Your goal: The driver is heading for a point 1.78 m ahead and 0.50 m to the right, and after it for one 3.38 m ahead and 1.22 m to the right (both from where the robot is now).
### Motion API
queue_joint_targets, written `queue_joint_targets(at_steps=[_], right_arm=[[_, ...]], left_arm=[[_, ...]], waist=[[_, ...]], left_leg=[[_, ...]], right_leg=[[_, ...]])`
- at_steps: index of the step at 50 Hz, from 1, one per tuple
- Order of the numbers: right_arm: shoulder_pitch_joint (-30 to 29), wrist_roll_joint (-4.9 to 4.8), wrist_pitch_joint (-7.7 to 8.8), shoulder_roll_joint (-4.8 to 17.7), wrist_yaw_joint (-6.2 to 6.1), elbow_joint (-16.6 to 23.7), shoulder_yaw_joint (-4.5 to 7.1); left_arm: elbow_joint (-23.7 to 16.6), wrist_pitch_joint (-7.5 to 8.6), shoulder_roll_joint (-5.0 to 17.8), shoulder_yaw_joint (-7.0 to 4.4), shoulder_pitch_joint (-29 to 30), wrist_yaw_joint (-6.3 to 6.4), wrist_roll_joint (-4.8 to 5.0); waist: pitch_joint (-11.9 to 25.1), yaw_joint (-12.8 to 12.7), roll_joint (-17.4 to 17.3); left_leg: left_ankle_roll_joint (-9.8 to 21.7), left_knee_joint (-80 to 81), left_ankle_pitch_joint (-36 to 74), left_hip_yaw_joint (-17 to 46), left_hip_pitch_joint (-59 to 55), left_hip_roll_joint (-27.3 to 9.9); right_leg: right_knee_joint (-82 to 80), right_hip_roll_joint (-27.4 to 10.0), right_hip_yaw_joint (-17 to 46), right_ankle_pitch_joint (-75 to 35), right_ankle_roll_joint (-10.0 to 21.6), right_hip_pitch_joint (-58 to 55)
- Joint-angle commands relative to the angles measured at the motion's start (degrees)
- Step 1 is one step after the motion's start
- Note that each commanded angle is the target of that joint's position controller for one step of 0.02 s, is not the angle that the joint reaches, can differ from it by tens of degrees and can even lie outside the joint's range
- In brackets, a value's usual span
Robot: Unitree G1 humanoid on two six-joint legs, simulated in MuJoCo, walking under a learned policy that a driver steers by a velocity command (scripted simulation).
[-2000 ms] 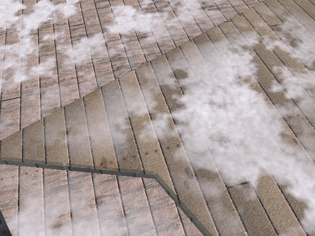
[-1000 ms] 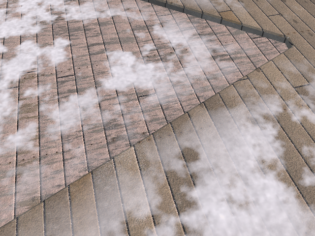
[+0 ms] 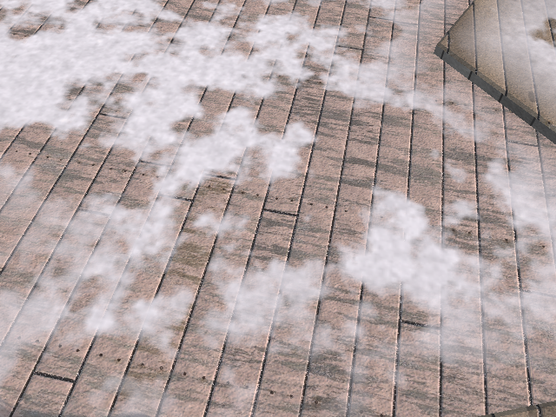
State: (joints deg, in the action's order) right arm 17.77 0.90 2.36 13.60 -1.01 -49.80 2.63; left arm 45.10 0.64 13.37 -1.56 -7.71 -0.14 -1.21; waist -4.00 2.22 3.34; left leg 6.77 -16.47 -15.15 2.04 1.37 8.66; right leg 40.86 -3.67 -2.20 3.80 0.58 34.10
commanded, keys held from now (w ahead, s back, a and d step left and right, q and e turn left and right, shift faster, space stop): e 0.56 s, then no key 0.44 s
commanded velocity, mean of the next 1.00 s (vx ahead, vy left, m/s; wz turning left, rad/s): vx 0.03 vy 0.00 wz -0.33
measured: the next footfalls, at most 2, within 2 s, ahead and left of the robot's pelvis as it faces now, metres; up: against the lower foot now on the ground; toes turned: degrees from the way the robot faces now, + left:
right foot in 0.08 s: +0.18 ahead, -0.09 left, +0.00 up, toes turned -4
left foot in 0.62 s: +0.15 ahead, +0.09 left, +0.00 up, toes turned -25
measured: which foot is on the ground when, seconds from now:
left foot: down 0.00-0.10, up 0.12-0.60, down 0.62-1.00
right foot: up 0.00-0.06, down 0.08-0.60, up 0.62-0.98, down 1.00-1.00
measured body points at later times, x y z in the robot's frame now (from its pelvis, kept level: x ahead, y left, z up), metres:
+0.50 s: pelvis +0.07 -0.01 +0.00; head +0.10 -0.03 +0.45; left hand +0.22 +0.24 -0.11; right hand +0.13 -0.30 -0.13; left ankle +0.11 +0.13 -0.70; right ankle +0.14 -0.09 -0.74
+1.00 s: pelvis +0.08 +0.02 +0.00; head +0.09 +0.02 +0.45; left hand +0.29 +0.21 -0.13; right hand +0.06 -0.26 -0.12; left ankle +0.11 +0.11 -0.74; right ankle +0.00 -0.08 -0.74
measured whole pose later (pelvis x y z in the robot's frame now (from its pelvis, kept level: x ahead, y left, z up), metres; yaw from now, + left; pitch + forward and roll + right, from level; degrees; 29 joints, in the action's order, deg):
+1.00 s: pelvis +0.08 +0.02 +0.00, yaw -23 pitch +0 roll +0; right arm 13.8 0.8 -0.2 13.4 -1.2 -45.1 0.5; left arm 46.9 -3.1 14.6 -1.7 -10.5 1.2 -0.2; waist -1.7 1.0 0.8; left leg 2.1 -27.2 -14.9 0.9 12.2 2.3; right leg 23.2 2.0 3.6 13.0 -0.4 7.9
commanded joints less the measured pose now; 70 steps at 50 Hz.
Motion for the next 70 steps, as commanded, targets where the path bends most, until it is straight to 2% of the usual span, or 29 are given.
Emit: queue_joint_targets(at_steps=[1, 3, 4, 5, 6, 7, 9, 11, 14, 19, 26, 30, 31, 32, 33, 34, 35, 36, 37, 42, 45, 47, 49, 50, 51, 52, 53, 56, 70], right_arm=[[1.4, 0.56, 0.08, 7.3, -0.95, 1.4, 1.12], [-1.0, 0.04, -0.38, 9.2, -1.7, 1.8, 1.66], [-2.3, -0.48, -0.59, 10.1, -1.86, 2.5, 1.9], [-2.4, -0.54, -0.37, 9.6, -1.92, 5.0, 1.73], [4.7, -1.21, -1.08, 5.2, -1.17, 5.7, 1.24], [5.4, 1.4, -1.82, 6.5, -0.84, 3.8, 0.77], [-1.2, 1.2, -2.74, 7.2, -0.61, 4.4, 1.23], [-2.9, 1.26, -4.14, 6.6, -0.24, 5.7, 1.0], [-2.4, 0.78, -5.09, 5.4, -0.4, 5.9, 0.51], [-7.3, 0.35, -5.56, 6.4, -0.92, 7.6, 0.59], [-6.8, -0.61, -3.92, 6.7, -1.27, 8.7, 0.15], [2.2, -0.79, -2.77, 7.2, -2.13, 7.0, 0.12], [1.9, -0.1, -2.49, 10.2, -2.63, 7.5, 0.78], [-1.9, 0.64, -2.6, 15.8, -2.75, 10.1, 1.86], [-6.3, 1.7, -2.71, 15.6, -2.11, 10.7, 2.08], [-8.0, 1.34, -2.39, 11.5, -1.72, 11.2, 1.02], [-10.7, 0.75, -2.07, 9.2, -1.36, 11.4, 0.32], [-11.5, 0.57, -1.86, 8.6, -1.15, 11.9, 0.1], [-10.8, 0.45, -1.72, 8.4, -1.15, 11.9, 0.02], [-2.7, 0.1, -1.38, 8.2, -0.97, 9.2, -0.14], [-1.9, 0.38, -1.91, 9.5, -0.59, 8.0, 0.24], [-1.7, 0.15, -2.41, 9.9, -0.41, 7.0, 0.48], [-1.6, -0.39, -2.14, 8.9, -0.49, 6.5, 0.23], [-1.1, -0.49, -1.51, 7.4, -0.2, 7.3, -0.19], [-0.8, -1.07, -1.56, 4.6, -0.07, 7.0, -0.92], [-1.9, -0.31, -1.9, 6.1, -0.35, 5.6, -0.79], [-3.9, -0.05, -2.08, 7.1, -0.44, 5.0, -0.38], [-4.2, -0.31, -2.28, 7.1, -0.1, 3.6, -0.31], [-3.8, -0.44, -2.94, 5.7, -0.48, -6.8, -1.19]], left_arm=[[-2.5, 1.27, 5.3, -1.01, -2.0, 0.18, 0.07], [-0.4, 1.98, 7.5, -1.97, -9.2, 0.37, -0.21], [0.7, 2.64, 8.2, -2.38, -13.8, 0.5, -0.36], [0.5, 3.01, 12.2, -3.25, -17.5, 0.74, -0.29], [-0.8, 1.78, 14.4, -3.85, -13.0, 0.65, 1.45], [-1.8, 1.22, 11.9, -3.51, -11.2, -0.19, 3.09], [-2.7, 0.04, 7.7, -2.61, -6.7, 0.07, 1.57], [-2.5, -0.69, 7.9, -2.8, -6.4, 0.47, 1.1], [-2.6, -0.86, 9.6, -3.61, -7.6, 0.26, 0.84], [-3.8, -2.32, 11.2, -4.61, -7.9, 0.33, 0.69], [-5.0, -3.34, 11.6, -5.47, -6.4, -0.02, 0.09], [-5.7, -3.8, 10.6, -5.3, -2.7, -0.35, 0.88], [-6.0, -3.57, 8.7, -4.72, -3.6, -0.11, 1.45], [-6.7, -3.17, 5.6, -3.98, -6.2, 0.05, 2.11], [-6.3, -2.6, 10.4, -5.1, -3.7, 0.58, -0.09], [-5.3, -2.42, 11.3, -5.4, -4.3, 0.42, -0.62], [-4.1, -2.56, 10.3, -5.19, -6.5, -0.01, -0.48], [-3.3, -2.92, 9.8, -5.02, -8.2, -0.16, -0.45], [-2.8, -3.31, 9.5, -4.78, -8.9, -0.3, -0.45], [-3.6, -4.1, 6.3, -2.63, -2.7, -0.06, 0.44], [-2.9, -4.26, 5.8, -1.72, -1.8, 0.54, 1.33], [-1.7, -3.93, 5.6, -1.4, -3.6, 1.22, 1.81], [-0.2, -2.76, 6.8, -1.2, -5.6, 2.06, 0.95], [-0.3, -2.01, 9.9, -1.43, -6.0, 2.53, -0.04], [0.2, -1.79, 10.6, -1.25, -1.9, 2.21, 0.62], [0.0, -1.48, 7.6, -0.54, -0.7, 1.61, 0.99], [0.3, -1.19, 6.8, -0.22, -0.4, 1.48, 0.9], [3.3, -0.78, 7.5, 0.03, -3.6, 2.22, 1.01], [11.4, -0.26, 6.7, 1.4, -4.0, 2.42, 0.87]], waist=[[4.6, -0.8, -8.2], [5.8, -4.3, -7.0], [7.8, -7.1, -4.3], [12.5, -7.4, 1.8], [18.4, -1.1, 14.5], [17.8, -1.2, 4.8], [6.4, -1.0, -3.6], [5.2, -0.6, -1.2], [7.8, -1.0, 1.2], [7.2, -3.7, 3.9], [7.4, -4.2, 4.4], [7.2, 0.1, 4.8], [6.3, -0.7, -0.5], [7.4, -2.7, -13.5], [2.5, -2.1, -13.1], [2.6, -4.1, -8.0], [2.8, -6.2, -7.0], [3.9, -6.5, -8.6], [4.3, -5.9, -10.6], [5.1, -1.0, -11.2], [5.6, 0.1, -13.9], [5.5, -1.1, -13.8], [6.9, -2.2, -10.5], [9.4, -1.2, -5.2], [7.0, 1.4, 2.4], [6.3, -0.3, 1.5], [4.2, -1.3, 0.8], [4.6, -1.8, 1.1], [1.8, -1.4, -3.1]], left_leg=[[0.8, -4.9, 56.4, 1.6, -2.6, -17.4], [0.2, -14.4, 59.1, 1.2, -4.3, -17.3], [-1.1, -23.8, 51.9, -0.5, -1.9, -15.0], [-2.7, -40.1, 27.4, -3.2, 6.8, -8.8], [-5.7, -55.7, -18.8, -3.2, 21.2, 1.7], [-5.9, -59.1, -18.7, 2.3, 23.1, -2.8], [-6.8, -56.7, -13.6, 2.1, 26.4, -6.2], [-7.6, -50.7, -9.7, 1.1, 24.2, -7.1], [-8.7, -44.9, -8.7, 0.5, 23.8, -6.6], [-9.5, -36.2, -7.5, 1.2, 26.4, -6.8], [-7.2, -25.9, -8.8, 1.9, 21.4, -4.9], [-3.4, -5.2, -2.4, 0.7, 6.5, -3.8], [-1.6, 2.5, -5.3, 7.6, 3.3, -9.9], [3.5, 8.2, -13.9, 26.0, 2.3, -25.8], [7.6, 7.8, -6.4, 29.7, 12.5, -29.9], [7.0, 5.9, 1.1, 24.2, 15.9, -26.7], [4.9, 4.1, 7.2, 17.6, 16.7, -22.4], [3.7, 2.8, 12.5, 13.4, 15.3, -19.9], [4.0, 1.5, 17.8, 11.3, 13.3, -18.9], [4.7, -2.6, 28.4, 9.9, 0.8, -19.2], [4.2, -4.5, 31.4, 9.5, 1.5, -18.7], [3.2, -6.9, 35.4, 9.5, 1.9, -18.1], [-0.9, -8.0, 31.2, 9.5, 7.2, -17.5], [-2.9, -9.5, 22.7, 7.7, 11.9, -15.8], [-4.0, -4.4, 8.1, 4.0, 10.9, -11.1], [-4.3, -3.4, 5.5, 3.8, 8.2, -11.0], [-4.3, -3.4, 8.1, 4.0, 8.5, -10.7], [-4.4, -4.1, 15.0, 4.3, 5.4, -12.0], [-5.3, -1.7, 10.4, 4.4, 4.7, -12.6]], right_leg=[[-4.6, 2.9, -0.6, 2.5, 2.7, -8.8], [-10.8, 5.3, -0.7, 4.6, 4.7, -14.3], [-16.5, 3.9, 1.4, -7.4, 6.1, -21.0], [-15.2, -6.6, 15.2, -34.2, 9.9, -30.5], [-16.7, -18.8, 33.9, -52.5, 21.9, -39.0], [-19.6, -18.2, 34.2, -44.4, 22.7, -34.8], [-22.8, -11.5, 24.7, -21.5, 18.5, -22.8], [-26.0, -6.1, 21.0, -7.7, 14.3, -17.8], [-26.0, -4.2, 20.7, -3.3, 13.0, -18.9], [-28.8, -3.0, 26.3, 17.2, 10.8, -20.4], [-28.2, -2.5, 31.9, 17.5, 9.8, -20.3], [-26.8, 0.9, 31.0, 19.3, 5.2, -13.8], [-21.4, 5.1, 26.9, 23.8, 2.0, -9.5], [-5.5, 13.3, 15.8, 26.4, -0.6, -3.5], [5.9, 13.8, 10.8, 26.1, -1.2, -1.2], [13.0, 11.9, 12.6, 22.6, -1.2, -5.8], [17.2, 12.1, 12.1, 19.3, -1.2, -7.5], [20.4, 12.2, 11.3, 18.0, -1.5, -8.2], [22.9, 12.1, 10.4, 18.3, -1.8, -7.3], [7.9, 9.0, 8.7, 21.1, -3.6, -6.8], [-4.6, 8.0, 3.6, 23.5, -2.8, -15.2], [-15.6, 7.8, 2.3, 16.7, -1.8, -19.9], [-27.1, 3.8, 7.1, 1.1, -0.3, -31.2], [-24.7, -3.0, 13.6, -7.7, 1.0, -37.7], [-20.4, -5.6, 14.9, -16.6, 4.2, -31.6], [-20.3, -4.7, 14.1, -11.8, 4.5, -29.3], [-20.4, -2.7, 12.9, -8.0, 3.6, -28.4], [-21.6, -0.9, 11.8, -6.4, 2.6, -27.1], [-25.4, -0.5, 12.2, 2.3, 3.1, -24.2]])
Over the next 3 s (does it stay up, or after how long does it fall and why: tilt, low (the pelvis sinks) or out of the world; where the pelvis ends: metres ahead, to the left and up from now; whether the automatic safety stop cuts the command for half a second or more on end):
stays up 0.18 -0.03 0.00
